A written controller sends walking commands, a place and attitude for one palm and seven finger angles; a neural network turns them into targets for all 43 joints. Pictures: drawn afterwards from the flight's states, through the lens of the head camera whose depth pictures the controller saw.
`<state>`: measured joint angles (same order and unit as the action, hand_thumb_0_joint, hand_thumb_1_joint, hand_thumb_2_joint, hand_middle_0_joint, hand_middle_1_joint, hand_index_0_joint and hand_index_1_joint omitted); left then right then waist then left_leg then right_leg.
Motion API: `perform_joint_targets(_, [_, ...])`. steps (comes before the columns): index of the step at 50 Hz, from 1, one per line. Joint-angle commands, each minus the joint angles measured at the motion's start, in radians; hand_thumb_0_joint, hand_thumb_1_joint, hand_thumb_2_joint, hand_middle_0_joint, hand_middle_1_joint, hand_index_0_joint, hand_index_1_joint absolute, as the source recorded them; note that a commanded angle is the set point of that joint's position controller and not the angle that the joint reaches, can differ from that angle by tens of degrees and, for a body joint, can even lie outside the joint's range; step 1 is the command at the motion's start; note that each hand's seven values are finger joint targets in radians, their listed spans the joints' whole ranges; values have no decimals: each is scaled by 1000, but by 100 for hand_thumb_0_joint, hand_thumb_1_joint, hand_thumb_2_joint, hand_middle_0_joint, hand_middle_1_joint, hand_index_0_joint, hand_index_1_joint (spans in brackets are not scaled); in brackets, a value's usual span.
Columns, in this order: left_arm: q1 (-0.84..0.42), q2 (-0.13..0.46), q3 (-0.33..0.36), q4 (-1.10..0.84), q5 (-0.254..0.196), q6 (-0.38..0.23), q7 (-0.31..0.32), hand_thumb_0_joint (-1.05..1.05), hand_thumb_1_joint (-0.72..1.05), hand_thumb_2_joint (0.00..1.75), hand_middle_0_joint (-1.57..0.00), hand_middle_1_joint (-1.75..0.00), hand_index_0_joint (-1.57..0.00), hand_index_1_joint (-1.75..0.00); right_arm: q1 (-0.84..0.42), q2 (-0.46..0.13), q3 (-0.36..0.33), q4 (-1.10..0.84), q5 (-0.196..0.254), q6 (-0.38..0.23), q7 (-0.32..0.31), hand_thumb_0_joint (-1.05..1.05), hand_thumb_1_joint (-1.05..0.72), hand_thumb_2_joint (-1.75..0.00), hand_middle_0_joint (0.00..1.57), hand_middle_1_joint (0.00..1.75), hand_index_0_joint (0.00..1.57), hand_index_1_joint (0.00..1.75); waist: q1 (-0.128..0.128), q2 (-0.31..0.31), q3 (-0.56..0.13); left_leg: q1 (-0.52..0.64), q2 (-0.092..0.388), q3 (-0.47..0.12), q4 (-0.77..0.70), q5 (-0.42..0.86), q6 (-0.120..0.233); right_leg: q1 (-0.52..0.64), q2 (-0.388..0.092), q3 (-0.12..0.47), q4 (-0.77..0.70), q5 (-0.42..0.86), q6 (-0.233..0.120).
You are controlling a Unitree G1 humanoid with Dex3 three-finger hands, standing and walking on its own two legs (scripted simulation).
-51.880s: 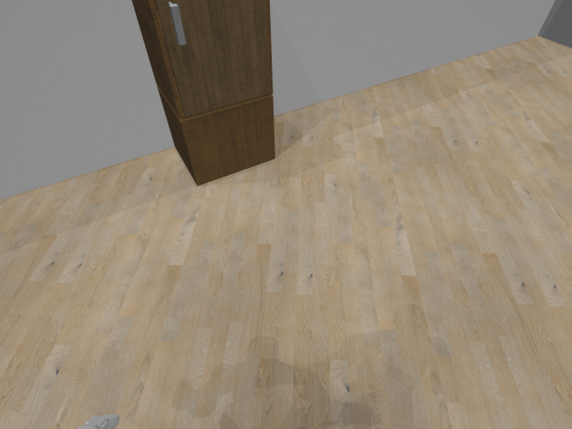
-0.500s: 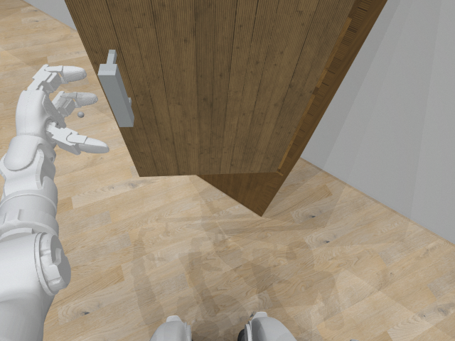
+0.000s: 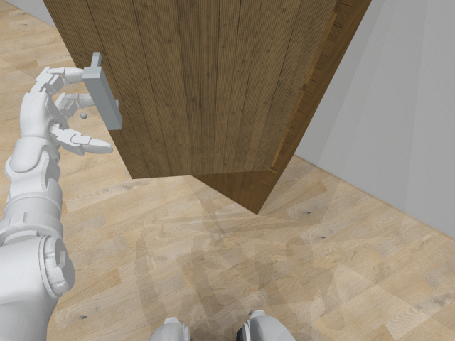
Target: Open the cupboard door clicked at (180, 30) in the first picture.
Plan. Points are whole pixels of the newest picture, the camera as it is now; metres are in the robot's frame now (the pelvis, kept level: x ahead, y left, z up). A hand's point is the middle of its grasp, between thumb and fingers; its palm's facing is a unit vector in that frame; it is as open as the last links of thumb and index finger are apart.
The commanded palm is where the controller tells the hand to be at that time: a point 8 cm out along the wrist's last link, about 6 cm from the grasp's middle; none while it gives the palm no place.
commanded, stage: slide the fingers in behind the handle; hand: left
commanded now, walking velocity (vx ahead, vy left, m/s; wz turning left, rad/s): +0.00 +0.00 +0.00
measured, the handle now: (106, 92) +0.54 +0.19 +0.08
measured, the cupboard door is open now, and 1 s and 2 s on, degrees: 39 39 39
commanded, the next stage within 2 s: close the thumb around the handle in 1.26 s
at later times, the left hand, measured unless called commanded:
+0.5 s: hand (108, 116) +0.48 +0.18 +0.08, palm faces +0.03 -1.00 -0.01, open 14.0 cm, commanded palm +0.45 +0.22 +0.08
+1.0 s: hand (117, 116) +0.48 +0.16 +0.08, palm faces +0.06 -1.00 -0.01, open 14.1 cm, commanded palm +0.45 +0.20 +0.08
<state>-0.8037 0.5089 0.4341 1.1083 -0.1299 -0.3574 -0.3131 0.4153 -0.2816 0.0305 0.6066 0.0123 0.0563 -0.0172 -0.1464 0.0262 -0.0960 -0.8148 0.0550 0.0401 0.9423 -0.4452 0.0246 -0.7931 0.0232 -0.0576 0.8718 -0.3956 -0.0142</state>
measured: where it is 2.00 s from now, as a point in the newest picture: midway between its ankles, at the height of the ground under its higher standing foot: outside the picture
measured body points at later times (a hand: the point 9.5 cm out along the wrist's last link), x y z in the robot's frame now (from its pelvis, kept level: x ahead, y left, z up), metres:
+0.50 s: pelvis +0.00 +0.00 +0.00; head +0.10 +0.00 +0.44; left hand +0.47 +0.23 +0.09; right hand +0.04 -0.27 -0.12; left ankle +0.00 +0.10 -0.69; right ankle +0.01 -0.12 -0.69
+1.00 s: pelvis +0.00 -0.01 +0.00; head +0.10 -0.01 +0.44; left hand +0.47 +0.21 +0.09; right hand +0.03 -0.27 -0.12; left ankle +0.00 +0.10 -0.69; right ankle +0.01 -0.12 -0.69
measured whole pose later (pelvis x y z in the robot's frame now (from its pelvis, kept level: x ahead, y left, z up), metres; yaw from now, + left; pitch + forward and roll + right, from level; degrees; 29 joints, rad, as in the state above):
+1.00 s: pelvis +0.00 -0.01 +0.00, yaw +1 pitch +17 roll -2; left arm -0.82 0.36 0.31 1.10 -0.12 -0.41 -0.14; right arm 0.40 -0.27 0.01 0.65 0.00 0.03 0.01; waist -0.12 0.04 -0.10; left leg -0.79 0.04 0.03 0.93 -0.44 0.01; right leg -0.78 0.01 -0.07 0.89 -0.41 -0.03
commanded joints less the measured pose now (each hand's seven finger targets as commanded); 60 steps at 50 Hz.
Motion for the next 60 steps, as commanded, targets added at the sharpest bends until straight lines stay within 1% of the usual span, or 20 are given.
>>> perform_joint_targets(1, [-392,225,-1,-262,-30,-81,14,0,-50,30,-30,-120,-30,-120,122,-159,-64,-68,-3,-22,-11,0,-90,-90,20,30,20,30,15,98,-445,321,-33,-63,-98,432,6,205,30,30,-75,369,-9])
perform_joint_targets(5, [-417,195,-26,-208,-22,-63,28,0,-50,30,-30,-120,-30,-120,115,-160,-63,-54,-1,-22,-11,0,-90,-90,20,30,20,30,-2,73,-373,279,-35,-61,-110,352,6,176,26,31,-89,317,-5])
perform_joint_targets(7, [-440,205,-20,-250,-15,-80,41,0,-50,30,-30,-120,-30,-120,115,-161,-66,-55,-4,-24,-11,0,-90,-90,20,30,20,30,5,84,-425,315,-35,-70,-104,384,4,179,26,31,-78,330,-7])
perform_joint_targets(9, [-440,150,-56,-234,-14,-85,51,0,-50,30,-30,-120,-30,-120,112,-153,-64,-50,-4,-29,-8,0,-90,-90,20,30,20,30,-3,82,-412,329,-33,-74,-102,393,0,157,26,23,-75,327,-8])
perform_joint_targets(12, [-437,172,-30,-239,-13,-97,65,0,-50,30,-30,-120,-30,-120,112,-156,-67,-44,-8,-32,-5,0,-90,-90,20,30,20,30,10,89,-446,342,-34,-77,-94,422,-3,167,25,26,-65,345,-9])
perform_joint_targets(15, [-433,117,-70,-231,-7,-93,76,0,-50,30,-30,-120,-30,-120,103,-149,-65,-47,-7,-33,1,0,-90,-90,20,30,20,30,7,83,-432,335,-37,-73,-94,410,-3,160,24,25,-67,340,-8])
perform_joint_targets(19, [-486,127,-68,-183,4,-84,102,0,-50,30,-30,-120,-30,-120,100,-152,-63,-41,-6,-34,-3,0,-90,-90,20,30,20,30,-13,30,-364,262,-41,-70,-100,321,4,152,21,31,-76,294,-4])
perform_joint_targets(22, [-485,149,-43,-250,10,-109,119,0,-50,30,-30,-120,-30,-120,104,-148,-65,-49,-11,-42,0,0,-90,-90,20,30,20,30,13,105,-489,333,-44,-71,-87,399,-3,181,20,34,-54,345,-9])
perform_joint_targets(24, [-491,104,-78,-216,11,-107,122,0,-50,30,-30,-120,-30,-120,105,-143,-63,-40,-11,-43,4,0,-90,-90,20,30,20,30,-7,51,-441,301,-42,-71,-85,377,0,170,22,32,-60,338,-3])
perform_joint_targets(25, [-468,128,-55,-184,14,-102,126,0,-50,30,-30,-120,-30,-120,106,-148,-64,-38,-10,-42,3,0,-90,-90,20,30,20,30,0,21,-418,271,-42,-67,-88,355,2,182,22,34,-65,331,-4])
perform_joint_targets(30, [-473,90,-78,-225,13,-105,133,0,-50,30,-30,-120,-30,-120,108,-143,-68,-44,-12,-44,7,0,-90,-90,20,30,20,30,4,65,-454,298,-45,-61,-92,372,0,191,21,34,-65,349,-6])
perform_joint_targets(33, [-465,82,-77,-209,8,-103,141,0,-50,30,-30,-120,-30,-120,115,-142,-67,-39,-12,-44,8,0,-90,-90,20,30,20,30,1,22,-447,271,-48,-58,-92,368,4,215,23,38,-65,366,-3])
perform_joint_targets(36, [-473,79,-85,-228,17,-107,148,0,-50,30,-30,-120,-30,-120,116,-140,-67,-43,-13,-44,10,0,-90,-90,20,30,20,30,1,49,-438,268,-52,-53,-95,353,7,219,22,40,-69,360,-6])
perform_joint_targets(38, [-450,65,-90,-216,17,-107,149,0,-50,30,-30,-120,-30,-120,117,-139,-71,-38,-11,-44,10,0,-90,-90,20,30,20,30,0,21,-439,265,-49,-51,-94,351,7,219,22,41,-74,364,-3])
perform_joint_targets(42, [-452,11,-135,-267,11,-121,147,0,-50,30,-30,-120,-30,-120,110,-134,-75,-36,-11,-48,14,0,-90,-90,20,30,20,30,4,84,-470,327,-49,-57,-93,395,1,203,22,36,-68,384,-9])
perform_joint_targets(44, [-460,-1,-142,-250,10,-119,154,0,-50,30,-30,-120,-30,-120,115,-135,-76,-24,-12,-49,16,0,-90,-90,20,30,20,30,-7,34,-437,313,-45,-61,-96,380,2,191,24,30,-74,369,-6])
perform_joint_targets(49, [-489,16,-138,-204,18,-116,161,0,-50,30,-30,-120,-30,-120,109,-140,-75,-12,-10,-49,10,0,-90,-90,20,30,20,30,-17,31,-392,277,-50,-58,-99,321,6,176,19,38,-85,330,-5])
perform_joint_targets(53, [-518,-30,-177,-208,17,-119,158,0,-50,30,-30,-120,-30,-120,109,-137,-73,-9,-12,-53,10,0,-90,-90,20,30,20,30,-28,51,-419,328,-47,-71,-92,361,2,141,20,27,-72,337,-7])
perform_joint_targets(57, [-521,-14,-163,-213,17,-123,162,0,-50,30,-30,-120,-30,-120,106,-139,-74,-9,-14,-56,12,0,-90,-90,20,30,20,30,-20,46,-448,328,-49,-73,-84,376,2,154,19,29,-64,350,-7])
perform_joint_targets(60, [-512,-21,-169,-185,17,-112,160,0,-50,30,-30,-120,-30,-120,101,-138,-71,-11,-11,-54,12,0,-90,-90,20,30,20,30,-23,24,-405,291,-52,-69,-88,341,4,155,19,30,-72,333,-6])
